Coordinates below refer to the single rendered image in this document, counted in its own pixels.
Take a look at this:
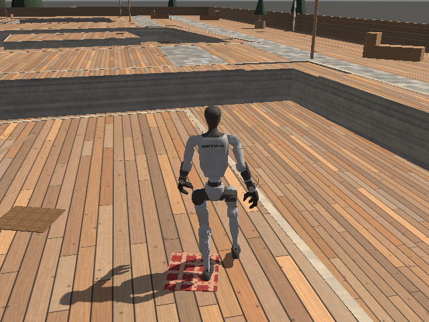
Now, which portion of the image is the robot left hand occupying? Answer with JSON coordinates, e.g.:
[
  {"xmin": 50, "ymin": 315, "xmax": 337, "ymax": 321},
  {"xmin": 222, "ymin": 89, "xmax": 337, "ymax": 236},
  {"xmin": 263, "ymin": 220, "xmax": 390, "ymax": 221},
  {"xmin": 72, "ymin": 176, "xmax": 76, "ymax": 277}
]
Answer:
[{"xmin": 178, "ymin": 182, "xmax": 193, "ymax": 195}]

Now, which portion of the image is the right robot forearm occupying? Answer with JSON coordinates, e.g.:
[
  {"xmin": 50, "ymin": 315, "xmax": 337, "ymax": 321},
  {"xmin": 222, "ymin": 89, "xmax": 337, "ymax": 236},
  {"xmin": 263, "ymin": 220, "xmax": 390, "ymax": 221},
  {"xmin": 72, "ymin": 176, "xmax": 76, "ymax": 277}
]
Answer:
[{"xmin": 241, "ymin": 161, "xmax": 256, "ymax": 193}]

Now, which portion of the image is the left robot forearm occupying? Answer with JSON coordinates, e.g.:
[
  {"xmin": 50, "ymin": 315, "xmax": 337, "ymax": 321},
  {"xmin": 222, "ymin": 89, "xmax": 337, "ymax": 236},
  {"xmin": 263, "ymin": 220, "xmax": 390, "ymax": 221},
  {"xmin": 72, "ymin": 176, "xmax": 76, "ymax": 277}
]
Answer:
[{"xmin": 178, "ymin": 161, "xmax": 189, "ymax": 184}]

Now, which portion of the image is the right robot foot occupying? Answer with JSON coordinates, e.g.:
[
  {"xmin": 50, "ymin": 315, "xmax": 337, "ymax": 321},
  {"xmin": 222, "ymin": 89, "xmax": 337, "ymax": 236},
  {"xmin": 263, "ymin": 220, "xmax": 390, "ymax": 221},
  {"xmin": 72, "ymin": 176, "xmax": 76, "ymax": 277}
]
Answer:
[{"xmin": 231, "ymin": 245, "xmax": 241, "ymax": 259}]

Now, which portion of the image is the robot right upper arm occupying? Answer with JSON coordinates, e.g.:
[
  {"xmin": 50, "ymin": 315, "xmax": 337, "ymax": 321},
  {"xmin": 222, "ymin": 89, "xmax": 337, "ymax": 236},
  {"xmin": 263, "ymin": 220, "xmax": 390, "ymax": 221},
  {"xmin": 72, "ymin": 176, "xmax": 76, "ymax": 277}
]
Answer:
[{"xmin": 227, "ymin": 134, "xmax": 247, "ymax": 172}]

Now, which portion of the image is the robot right hand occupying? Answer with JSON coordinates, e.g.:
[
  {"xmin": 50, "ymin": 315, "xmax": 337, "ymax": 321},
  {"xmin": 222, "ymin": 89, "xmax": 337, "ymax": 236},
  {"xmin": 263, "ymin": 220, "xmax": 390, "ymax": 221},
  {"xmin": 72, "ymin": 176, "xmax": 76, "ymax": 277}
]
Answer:
[{"xmin": 243, "ymin": 190, "xmax": 259, "ymax": 209}]

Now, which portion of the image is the humanoid robot head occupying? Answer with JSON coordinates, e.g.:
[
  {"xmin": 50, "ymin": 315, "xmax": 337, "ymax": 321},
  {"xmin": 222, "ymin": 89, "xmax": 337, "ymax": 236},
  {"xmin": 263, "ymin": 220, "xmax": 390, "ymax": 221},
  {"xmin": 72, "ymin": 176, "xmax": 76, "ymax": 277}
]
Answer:
[{"xmin": 202, "ymin": 105, "xmax": 224, "ymax": 138}]

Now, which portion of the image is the robot left upper arm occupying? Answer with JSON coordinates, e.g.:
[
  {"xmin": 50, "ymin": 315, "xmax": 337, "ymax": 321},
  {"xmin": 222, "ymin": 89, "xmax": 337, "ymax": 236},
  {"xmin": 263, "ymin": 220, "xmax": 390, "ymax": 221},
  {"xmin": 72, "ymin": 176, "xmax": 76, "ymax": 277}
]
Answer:
[{"xmin": 182, "ymin": 135, "xmax": 200, "ymax": 172}]

